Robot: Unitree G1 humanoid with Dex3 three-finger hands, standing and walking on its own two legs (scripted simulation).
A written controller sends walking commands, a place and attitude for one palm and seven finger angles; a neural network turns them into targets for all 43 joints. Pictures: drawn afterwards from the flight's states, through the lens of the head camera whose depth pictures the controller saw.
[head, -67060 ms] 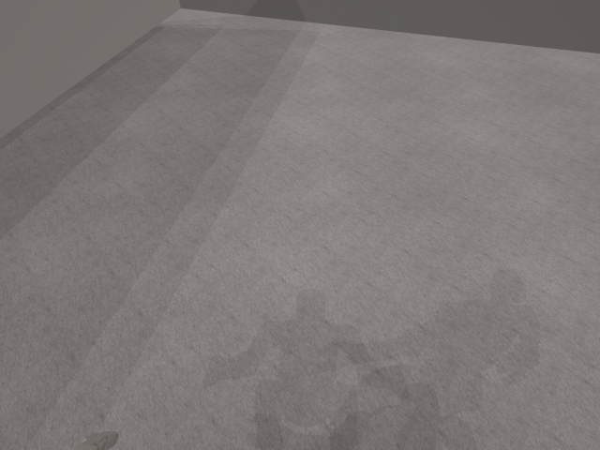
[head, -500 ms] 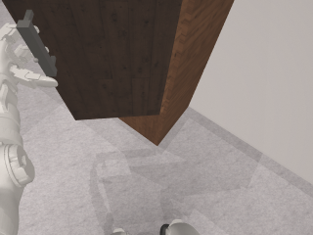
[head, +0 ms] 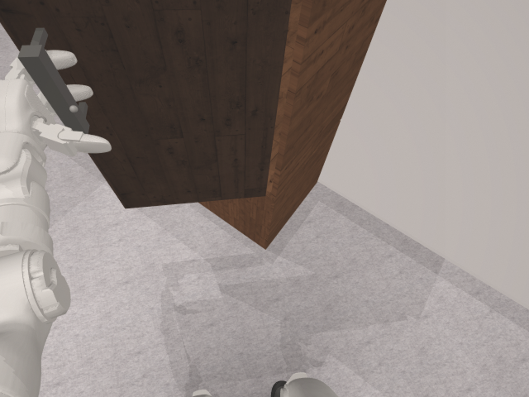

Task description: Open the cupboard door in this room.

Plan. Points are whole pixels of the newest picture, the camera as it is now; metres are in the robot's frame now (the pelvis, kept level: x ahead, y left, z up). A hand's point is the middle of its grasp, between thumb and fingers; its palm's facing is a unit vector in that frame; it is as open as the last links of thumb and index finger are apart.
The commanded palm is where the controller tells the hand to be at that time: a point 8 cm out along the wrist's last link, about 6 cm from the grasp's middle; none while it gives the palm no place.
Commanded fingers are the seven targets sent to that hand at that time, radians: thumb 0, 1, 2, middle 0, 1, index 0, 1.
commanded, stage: slide the fingers in behind the handle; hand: left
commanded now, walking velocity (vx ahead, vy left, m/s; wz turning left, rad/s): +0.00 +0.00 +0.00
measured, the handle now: (61, 86) +0.55 +0.26 +0.11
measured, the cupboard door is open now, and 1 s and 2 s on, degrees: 44 44 57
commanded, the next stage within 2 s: close the thumb around the handle in 0.28 s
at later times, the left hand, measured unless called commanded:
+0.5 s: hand (72, 108) +0.51 +0.23 +0.12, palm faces +0.04 -1.00 +0.01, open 13.7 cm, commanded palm +0.48 +0.28 +0.11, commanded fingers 0.00 -0.11 0.47 -0.33 -1.24 -0.33 -1.24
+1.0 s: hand (69, 112) +0.50 +0.23 +0.12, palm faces +0.03 -1.00 +0.00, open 5.8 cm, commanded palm +0.47 +0.28 +0.11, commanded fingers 0.00 0.90 0.90 -0.40 -1.35 -0.40 -1.35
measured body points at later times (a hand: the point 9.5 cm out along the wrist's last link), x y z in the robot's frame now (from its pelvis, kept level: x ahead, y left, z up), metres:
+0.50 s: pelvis -0.01 +0.01 +0.00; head +0.11 +0.02 +0.43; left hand +0.50 +0.28 +0.12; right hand -0.01 -0.26 -0.11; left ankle -0.03 +0.10 -0.71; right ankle +0.01 -0.10 -0.71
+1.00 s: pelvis +0.00 +0.01 +0.00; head +0.10 +0.03 +0.44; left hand +0.49 +0.29 +0.12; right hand -0.01 -0.25 -0.11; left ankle -0.03 +0.10 -0.71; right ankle +0.01 -0.10 -0.71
